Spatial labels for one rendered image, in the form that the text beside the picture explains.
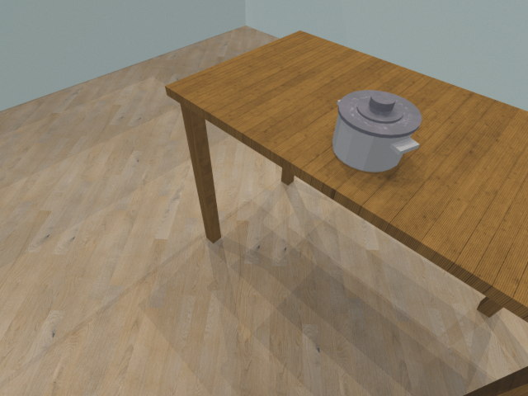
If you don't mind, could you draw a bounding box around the knob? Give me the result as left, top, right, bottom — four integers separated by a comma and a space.
369, 92, 396, 112

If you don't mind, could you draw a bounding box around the table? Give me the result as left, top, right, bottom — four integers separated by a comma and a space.
165, 31, 528, 396

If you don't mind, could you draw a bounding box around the pot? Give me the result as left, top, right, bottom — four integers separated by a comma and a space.
332, 100, 420, 172

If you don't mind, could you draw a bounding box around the lid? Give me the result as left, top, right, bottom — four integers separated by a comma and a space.
338, 90, 422, 139

